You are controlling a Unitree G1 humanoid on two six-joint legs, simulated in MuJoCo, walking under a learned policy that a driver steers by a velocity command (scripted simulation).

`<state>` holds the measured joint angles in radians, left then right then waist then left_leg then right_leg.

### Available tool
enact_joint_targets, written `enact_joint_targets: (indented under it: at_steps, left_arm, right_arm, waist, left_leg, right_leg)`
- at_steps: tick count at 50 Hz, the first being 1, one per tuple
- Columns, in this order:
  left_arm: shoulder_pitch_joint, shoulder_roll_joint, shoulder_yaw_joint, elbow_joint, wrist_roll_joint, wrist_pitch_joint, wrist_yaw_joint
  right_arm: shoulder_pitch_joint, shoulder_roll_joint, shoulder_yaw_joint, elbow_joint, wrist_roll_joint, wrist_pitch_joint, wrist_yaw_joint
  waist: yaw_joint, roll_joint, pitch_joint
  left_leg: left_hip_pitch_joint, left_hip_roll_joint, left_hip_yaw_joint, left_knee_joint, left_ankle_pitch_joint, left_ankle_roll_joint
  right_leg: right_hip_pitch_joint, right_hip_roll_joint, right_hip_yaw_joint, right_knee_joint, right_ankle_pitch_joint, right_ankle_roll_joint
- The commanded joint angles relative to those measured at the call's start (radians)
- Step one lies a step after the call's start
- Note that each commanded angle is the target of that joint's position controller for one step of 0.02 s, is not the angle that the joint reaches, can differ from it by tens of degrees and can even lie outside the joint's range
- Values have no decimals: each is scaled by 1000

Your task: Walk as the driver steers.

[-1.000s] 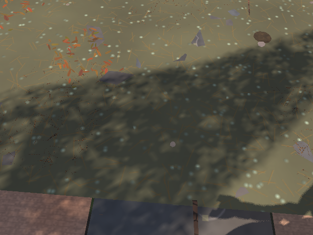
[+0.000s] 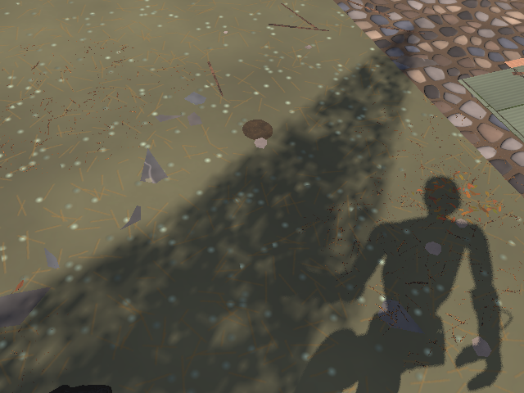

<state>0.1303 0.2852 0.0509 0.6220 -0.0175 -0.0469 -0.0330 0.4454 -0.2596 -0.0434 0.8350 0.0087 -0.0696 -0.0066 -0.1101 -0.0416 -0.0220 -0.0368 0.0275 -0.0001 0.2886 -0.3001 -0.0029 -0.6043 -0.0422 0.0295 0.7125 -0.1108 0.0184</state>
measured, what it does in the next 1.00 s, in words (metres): walks ahead, turning left: right foot, then left foot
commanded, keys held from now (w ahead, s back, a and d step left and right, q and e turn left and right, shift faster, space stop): w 0.10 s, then w+q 0.84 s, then w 0.06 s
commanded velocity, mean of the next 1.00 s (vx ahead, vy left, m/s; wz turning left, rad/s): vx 0.49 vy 0.00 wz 0.36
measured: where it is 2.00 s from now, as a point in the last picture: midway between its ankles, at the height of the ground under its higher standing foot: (179, 308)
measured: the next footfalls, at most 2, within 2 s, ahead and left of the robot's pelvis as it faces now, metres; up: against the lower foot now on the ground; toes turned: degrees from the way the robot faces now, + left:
right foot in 0.12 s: +0.20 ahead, -0.14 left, +0.00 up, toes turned -1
left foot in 0.62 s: +0.49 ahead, +0.13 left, +0.00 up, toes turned +16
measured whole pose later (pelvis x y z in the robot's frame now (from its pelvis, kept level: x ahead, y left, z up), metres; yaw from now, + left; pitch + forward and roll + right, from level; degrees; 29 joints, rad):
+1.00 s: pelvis +0.54 +0.06 +0.00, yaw +26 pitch +2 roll +0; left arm 0.05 0.29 0.04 0.69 0.00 -0.09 -0.01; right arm 0.32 -0.29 -0.06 0.71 0.02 -0.05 -0.01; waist -0.07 -0.04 0.04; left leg -0.13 -0.11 -0.15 0.38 -0.27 0.08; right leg -0.62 -0.06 0.10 0.59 0.04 0.07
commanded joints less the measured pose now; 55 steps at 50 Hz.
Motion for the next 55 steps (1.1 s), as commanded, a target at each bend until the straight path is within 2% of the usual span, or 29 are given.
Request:
enact_joint_targets:
  at_steps: [1, 3, 5, 6, 7, 8, 9, 10, 11, 12, 15, 18, 22, 27, 29, 30, 31, 32, 33, 34, 35, 36, 37, 38, 41, 46, 50, 53, 55]
  left_arm:
    - [-185, 36, 1, -122, -10, -30, -15]
    - [-163, 60, 9, -123, -13, -34, -18]
    - [12, 115, 40, -70, -4, -31, -6]
    - [173, 160, 61, -36, 3, -27, 7]
    - [321, 263, 83, -18, 30, -17, 21]
    - [349, 220, 70, 0, 26, -12, 20]
    - [290, 165, 49, 9, 19, -14, 19]
    - [228, 126, 37, 9, 14, -15, 19]
    - [167, 97, 28, 15, 17, -20, 16]
    - [125, 71, 22, 17, 25, -31, 13]
    - [84, 64, 31, 48, 28, -59, 10]
    - [94, 85, 41, 82, 32, -68, 17]
    - [127, 125, 50, 113, 21, -64, 32]
    - [182, 172, 68, 155, -2, -25, 42]
    - [179, 202, 75, 154, -2, -6, 51]
    - [171, 210, 75, 150, -2, 5, 56]
    - [166, 197, 66, 143, -2, 9, 63]
    - [236, 111, 36, 102, 26, -6, 60]
    - [249, 46, 3, 75, 30, -43, 43]
    - [127, 138, 27, 53, -10, -74, 27]
    - [68, 140, 24, 30, -29, -89, 22]
    - [59, 128, 21, 33, -8, -95, 29]
    - [67, 139, 30, 41, 14, -89, 35]
    - [87, 140, 34, 45, 20, -76, 33]
    - [93, 107, 27, 47, 34, -47, 36]
    - [-103, 60, 5, 0, 28, -49, 31]
    - [-160, 89, 11, -12, 12, -66, 9]
    - [-120, 117, 25, -7, 12, -78, 1]
    - [30, 157, 48, 28, 31, -87, 10]
  right_arm:
    - [0, -206, -45, -36, 13, -4, 3]
    - [2, -218, -49, -21, 20, 4, 4]
    - [-15, -219, -48, -15, 24, 7, -1]
    - [-25, -191, -36, -27, 15, 1, -1]
    - [14, -88, -1, -73, -5, -17, 2]
    - [27, -97, -1, -60, 10, -36, 2]
    - [-43, -177, -29, -75, 38, -40, 6]
    - [-102, -174, -29, -88, 42, -38, 8]
    - [-130, -156, -28, -88, 28, -31, 5]
    - [-122, -143, -33, -81, 18, -18, 2]
    - [-93, -78, -23, -67, 19, 18, 1]
    - [-160, -72, -23, -98, 11, 19, 3]
    - [-315, -47, -6, -149, 8, 9, 34]
    - [-416, -75, -13, -226, 12, 13, 65]
    - [-366, -113, -33, -236, 11, 19, 70]
    - [-259, -149, -55, -217, 13, 23, 67]
    - [-95, -207, -88, -178, 16, 28, 54]
    - [10, -326, -123, -162, 16, 37, 33]
    - [-26, -337, -112, -194, 24, 25, 36]
    - [-21, -251, -87, -199, 12, 15, 39]
    - [-62, -218, -77, -195, 7, 7, 38]
    - [-130, -195, -69, -203, 9, 5, 37]
    - [-185, -164, -59, -217, 2, 3, 33]
    - [-217, -153, -54, -234, -8, 4, 29]
    - [-221, -171, -59, -228, -3, -2, 15]
    - [-157, -196, -67, -195, 9, 10, -7]
    - [-92, -182, -63, -159, 14, 16, -9]
    - [-87, -177, -62, -146, 7, 22, -9]
    - [-102, -133, -47, -151, 1, 26, -6]
  waist:
    - [-7, 190, 108]
    - [26, 203, 102]
    - [137, 173, -9]
    - [218, 138, -123]
    - [248, -103, -303]
    - [247, -207, -385]
    - [236, -133, -213]
    - [208, -98, -109]
    - [175, -59, -34]
    - [140, -80, 3]
    - [90, -58, 45]
    - [92, -22, 72]
    - [146, 7, 112]
    - [160, 13, 121]
    - [118, -29, 48]
    - [56, -36, -17]
    - [-32, -12, -102]
    - [-19, 192, -218]
    - [38, 275, -359]
    - [-23, 164, -317]
    - [-3, 124, -183]
    - [47, 40, -94]
    - [86, 52, -56]
    - [115, 76, -40]
    - [134, 78, -14]
    - [61, 110, 28]
    - [31, 130, 26]
    - [61, 165, 31]
    - [142, 148, -45]
  left_leg:
    - [-54, 202, -147, -104, 202, 170]
    - [-21, 232, -157, -68, 312, 160]
    - [-36, 187, -80, 133, 655, 120]
    - [-181, 145, -47, 347, 611, 85]
    - [-564, 19, 24, 752, 210, 9]
    - [-677, -39, -109, 945, -258, 3]
    - [-762, 18, -133, 1017, -208, 11]
    - [-762, 61, -99, 995, -125, 20]
    - [-735, 87, -86, 942, -56, 18]
    - [-681, 111, -95, 901, -4, 15]
    - [-627, 112, -104, 868, 77, -4]
    - [-671, 103, -120, 724, 217, -13]
    - [-607, 80, -36, 456, 400, 11]
    - [-639, 46, 20, 332, 281, 71]
    - [-518, -24, 86, 339, 165, 109]
    - [-374, -70, 110, 327, 135, 135]
    - [-113, -99, 87, 273, 176, 175]
    - [273, 126, -301, 266, 138, 300]
    - [451, 306, -827, 75, -38, 452]
    - [429, 289, -769, 13, -70, 391]
    - [298, 256, -629, 8, -14, 349]
    - [139, 212, -519, 3, 90, 317]
    - [21, 179, -442, -13, 194, 302]
    - [-58, 154, -411, -36, 247, 300]
    - [-187, 120, -322, -68, 368, 310]
    - [-257, 44, -246, -50, 242, 239]
    - [-167, 96, -316, 14, 160, 222]
    - [-87, 139, -375, 91, 215, 200]
    - [-99, 57, -324, 292, 401, 146]
  right_leg:
    - [35, 34, -67, -122, 0, -14]
    - [103, 45, -69, -179, -25, -52]
    - [383, 84, -94, -251, 2, -108]
    - [659, 3, -10, -225, 13, -148]
    - [1055, -288, 392, -234, -85, -272]
    - [1034, -385, 678, -380, -209, -337]
    - [904, -351, 546, -404, -266, -297]
    - [771, -302, 401, -428, -246, -263]
    - [649, -254, 310, -472, -189, -244]
    - [558, -220, 232, -508, -112, -227]
    - [446, -204, 85, -575, 79, -228]
    - [456, -194, -26, -591, 194, -221]
    - [471, -185, -135, -617, 198, -192]
    - [683, -242, -188, -516, 390, -157]
    - [726, -236, -216, -356, 728, -132]
    - [704, -218, -234, -192, 833, -116]
    - [578, -179, -254, 42, 767, -80]
    - [196, -81, -256, 424, 250, -20]
    - [-77, 107, -46, 680, -478, 11]
    - [-182, 47, 82, 711, -430, -15]
    - [-210, 6, 66, 650, -348, -36]
    - [-168, -37, 61, 549, -281, -37]
    - [-95, -66, 61, 472, -239, -29]
    - [-36, -76, 63, 445, -213, -19]
    - [7, -66, 31, 331, -147, 31]
    - [77, 1, 16, -50, 161, 64]
    - [111, 15, 37, -173, 202, 40]
    - [153, 17, 28, -210, 79, -12]
    - [383, 2, 21, -259, 98, -76]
